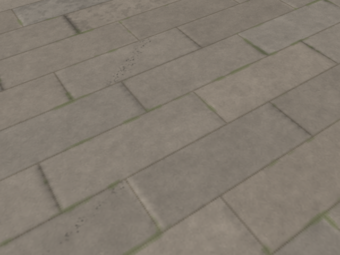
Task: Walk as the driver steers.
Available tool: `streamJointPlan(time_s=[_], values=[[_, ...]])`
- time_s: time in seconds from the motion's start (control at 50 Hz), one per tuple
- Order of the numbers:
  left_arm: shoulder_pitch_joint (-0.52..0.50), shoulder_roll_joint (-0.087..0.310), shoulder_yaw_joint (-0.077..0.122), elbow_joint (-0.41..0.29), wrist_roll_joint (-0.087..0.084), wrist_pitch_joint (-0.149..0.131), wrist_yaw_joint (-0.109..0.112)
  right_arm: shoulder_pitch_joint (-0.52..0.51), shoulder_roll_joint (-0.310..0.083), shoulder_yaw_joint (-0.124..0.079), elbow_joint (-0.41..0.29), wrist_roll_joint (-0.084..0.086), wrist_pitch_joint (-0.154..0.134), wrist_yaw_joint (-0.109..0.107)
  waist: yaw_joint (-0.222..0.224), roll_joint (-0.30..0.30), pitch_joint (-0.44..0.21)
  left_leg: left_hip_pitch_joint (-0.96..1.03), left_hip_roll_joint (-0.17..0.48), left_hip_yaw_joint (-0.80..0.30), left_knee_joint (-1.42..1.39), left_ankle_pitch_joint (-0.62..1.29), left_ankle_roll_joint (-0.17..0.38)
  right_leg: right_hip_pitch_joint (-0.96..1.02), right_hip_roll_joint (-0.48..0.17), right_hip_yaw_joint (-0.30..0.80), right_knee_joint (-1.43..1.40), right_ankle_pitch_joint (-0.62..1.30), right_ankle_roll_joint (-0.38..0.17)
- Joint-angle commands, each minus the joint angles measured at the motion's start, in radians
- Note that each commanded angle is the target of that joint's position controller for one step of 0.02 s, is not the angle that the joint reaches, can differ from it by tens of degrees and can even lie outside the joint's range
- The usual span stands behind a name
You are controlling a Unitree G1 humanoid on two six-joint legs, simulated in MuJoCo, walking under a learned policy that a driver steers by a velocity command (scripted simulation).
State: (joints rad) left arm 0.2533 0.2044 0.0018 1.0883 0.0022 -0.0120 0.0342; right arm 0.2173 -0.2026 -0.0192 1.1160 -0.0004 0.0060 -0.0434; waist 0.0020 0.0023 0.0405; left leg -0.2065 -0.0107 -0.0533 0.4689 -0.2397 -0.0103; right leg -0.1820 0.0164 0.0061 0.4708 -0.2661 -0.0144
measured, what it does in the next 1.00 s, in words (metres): walks ahead: right foot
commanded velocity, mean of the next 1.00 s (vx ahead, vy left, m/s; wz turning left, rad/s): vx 0.08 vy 0.00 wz -0.10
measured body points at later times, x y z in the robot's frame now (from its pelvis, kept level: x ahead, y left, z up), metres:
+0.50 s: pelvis +0.04 +0.02 -0.01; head +0.04 +0.04 +0.44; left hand +0.01 +0.28 -0.16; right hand +0.06 -0.23 -0.15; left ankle +0.03 +0.12 -0.74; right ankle -0.01 -0.11 -0.74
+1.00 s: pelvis +0.11 +0.01 -0.01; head +0.15 -0.01 +0.44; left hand +0.27 +0.27 -0.12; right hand +0.16 -0.28 -0.15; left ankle +0.03 +0.13 -0.67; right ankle +0.13 -0.07 -0.74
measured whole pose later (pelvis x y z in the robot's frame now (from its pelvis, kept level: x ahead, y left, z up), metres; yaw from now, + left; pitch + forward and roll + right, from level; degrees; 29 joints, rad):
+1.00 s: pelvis +0.11 +0.01 -0.01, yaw -7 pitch +1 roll +1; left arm 0.12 0.25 0.07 0.89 0.00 -0.02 0.01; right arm 0.17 -0.29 -0.07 0.96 0.00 0.00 -0.07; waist 0.01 0.03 0.06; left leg -0.33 -0.04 0.01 1.04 -0.57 -0.01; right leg -0.34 0.04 -0.03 0.57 -0.25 -0.08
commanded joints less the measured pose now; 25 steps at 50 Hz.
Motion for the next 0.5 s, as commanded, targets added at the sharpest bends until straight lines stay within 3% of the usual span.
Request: streamJointPlan(time_s=[0.02,0.24,0.26,0.3,0.32,0.36,0.38,0.4,0.44,0.48,0.5], values=[[0.053,0.098,0.016,-0.018,0.0,-0.006,0.003,0.041,-0.096,-0.013,-0.018,0.0,-0.006,-0.004,0.0,-0.002,0.009,0.006,0.019,-0.011,-0.068,0.115,0.023,-0.044,-0.035,0.033,-0.096,0.095,-0.015],[0.079,0.084,0.016,-0.016,-0.002,-0.006,0.003,0.067,-0.085,-0.009,-0.012,0.001,-0.007,-0.006,0.0,-0.002,0.014,0.0,0.019,-0.007,-0.066,0.112,0.021,-0.047,-0.034,0.034,-0.095,0.097,-0.018],[0.099,0.073,0.014,-0.005,-0.001,-0.005,0.004,0.087,-0.071,-0.005,-0.001,0.0,-0.006,-0.006,-0.001,-0.007,-0.011,0.011,0.007,0.007,-0.065,0.025,0.021,-0.037,-0.026,0.029,-0.106,-0.006,-0.021],[0.103,0.115,0.029,-0.009,-0.014,0.0,0.011,0.088,-0.081,-0.011,-0.004,0.009,-0.007,-0.01,0.005,-0.042,0.033,-0.061,-0.039,0.053,0.002,-0.265,0.038,-0.079,-0.031,0.062,-0.124,-0.348,-0.059],[0.111,0.132,0.036,-0.016,-0.018,-0.002,0.012,0.072,-0.084,-0.012,-0.018,0.009,-0.014,-0.009,0.013,-0.062,0.074,-0.128,-0.041,0.056,0.041,-0.345,0.049,-0.103,-0.072,0.123,-0.158,-0.484,-0.091],[0.171,0.185,0.056,-0.014,-0.027,-0.02,0.009,0.029,-0.044,-0.004,-0.05,0.012,-0.046,0.004,0.038,-0.164,0.105,-0.242,-0.035,0.092,0.212,-0.245,0.051,-0.06,-0.238,0.358,-0.276,-0.612,-0.184],[0.172,0.202,0.066,-0.018,-0.028,-0.028,0.007,0.013,-0.044,-0.004,-0.062,0.016,-0.063,0.012,0.041,-0.181,0.123,-0.262,0.004,0.074,0.301,-0.188,0.058,-0.077,-0.319,0.465,-0.322,-0.593,-0.23],[0.154,0.193,0.066,-0.031,-0.021,-0.036,0.006,0.007,-0.054,-0.008,-0.069,0.021,-0.075,0.021,0.03,-0.16,0.131,-0.285,0.03,0.055,0.355,-0.208,0.071,-0.082,-0.345,0.494,-0.337,-0.547,-0.245],[0.081,0.178,0.063,-0.065,-0.026,-0.043,-0.001,0.026,-0.046,-0.008,-0.074,0.028,-0.091,0.029,-0.01,-0.136,0.14,-0.244,0.056,0.046,0.24,-0.245,0.095,-0.091,-0.31,0.403,-0.298,-0.386,-0.204],[0.035,0.163,0.059,-0.081,-0.034,-0.029,-0.004,0.116,-0.046,-0.018,-0.026,0.017,-0.093,0.027,-0.053,-0.09,0.09,0.016,-0.018,0.119,-0.028,-0.02,0.076,-0.153,-0.169,0.191,-0.158,-0.085,-0.125],[0.042,0.151,0.056,-0.083,-0.032,-0.026,-0.002,0.181,-0.074,-0.03,-0.005,0.008,-0.085,0.026,-0.063,-0.049,0.042,0.109,-0.004,0.078,-0.052,0.06,0.062,-0.168,-0.119,0.123,-0.044,0.054,-0.088]])
Keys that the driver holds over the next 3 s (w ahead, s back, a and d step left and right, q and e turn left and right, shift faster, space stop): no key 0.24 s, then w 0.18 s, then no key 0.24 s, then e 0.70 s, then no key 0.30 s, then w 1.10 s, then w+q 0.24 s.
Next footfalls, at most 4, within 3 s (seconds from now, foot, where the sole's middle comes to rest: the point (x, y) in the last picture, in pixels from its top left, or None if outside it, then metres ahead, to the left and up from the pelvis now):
0.92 right None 0.17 -0.07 -0.78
1.40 left None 0.24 0.14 -0.78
1.78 right None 0.11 -0.07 -0.78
2.18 left None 0.48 0.05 -0.78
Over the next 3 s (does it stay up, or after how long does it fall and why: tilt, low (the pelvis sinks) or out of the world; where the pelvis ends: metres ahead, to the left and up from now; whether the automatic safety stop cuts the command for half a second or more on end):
stays up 0.68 -0.20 0.01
